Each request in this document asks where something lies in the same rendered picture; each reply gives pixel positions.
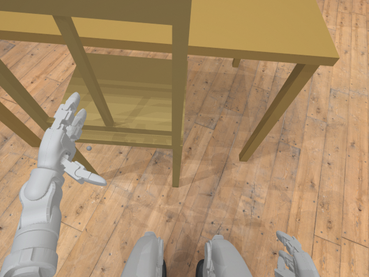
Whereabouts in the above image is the robot thigh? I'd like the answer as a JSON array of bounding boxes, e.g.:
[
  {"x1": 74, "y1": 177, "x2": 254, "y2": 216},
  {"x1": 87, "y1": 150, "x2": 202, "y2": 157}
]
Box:
[
  {"x1": 205, "y1": 239, "x2": 253, "y2": 277},
  {"x1": 121, "y1": 235, "x2": 164, "y2": 277}
]

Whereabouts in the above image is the robot right hand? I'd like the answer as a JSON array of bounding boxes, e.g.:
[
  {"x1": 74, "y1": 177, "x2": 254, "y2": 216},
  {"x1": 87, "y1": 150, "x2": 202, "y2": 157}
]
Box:
[{"x1": 274, "y1": 230, "x2": 320, "y2": 277}]

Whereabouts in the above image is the table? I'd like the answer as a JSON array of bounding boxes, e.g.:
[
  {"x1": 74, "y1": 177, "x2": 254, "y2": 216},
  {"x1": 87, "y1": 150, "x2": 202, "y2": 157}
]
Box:
[{"x1": 0, "y1": 0, "x2": 340, "y2": 162}]

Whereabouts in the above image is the left robot forearm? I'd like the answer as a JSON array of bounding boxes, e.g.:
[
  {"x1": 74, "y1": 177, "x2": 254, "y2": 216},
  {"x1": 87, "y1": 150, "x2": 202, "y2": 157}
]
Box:
[{"x1": 0, "y1": 167, "x2": 65, "y2": 277}]

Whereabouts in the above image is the robot right thigh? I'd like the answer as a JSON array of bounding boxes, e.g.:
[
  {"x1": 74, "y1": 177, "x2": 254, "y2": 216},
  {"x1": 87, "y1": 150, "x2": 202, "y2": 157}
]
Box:
[{"x1": 205, "y1": 239, "x2": 253, "y2": 277}]

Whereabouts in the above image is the robot left hand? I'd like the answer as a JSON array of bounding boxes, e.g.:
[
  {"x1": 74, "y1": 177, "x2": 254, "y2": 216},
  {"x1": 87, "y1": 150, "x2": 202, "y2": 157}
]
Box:
[{"x1": 37, "y1": 92, "x2": 107, "y2": 186}]

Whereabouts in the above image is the chair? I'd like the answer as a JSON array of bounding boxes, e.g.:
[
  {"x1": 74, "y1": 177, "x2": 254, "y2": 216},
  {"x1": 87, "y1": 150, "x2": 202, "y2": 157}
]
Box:
[{"x1": 0, "y1": 0, "x2": 192, "y2": 188}]

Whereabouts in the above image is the robot left thigh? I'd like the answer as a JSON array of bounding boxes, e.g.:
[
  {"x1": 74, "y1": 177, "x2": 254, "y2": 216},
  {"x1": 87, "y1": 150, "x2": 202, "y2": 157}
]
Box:
[{"x1": 121, "y1": 235, "x2": 164, "y2": 277}]

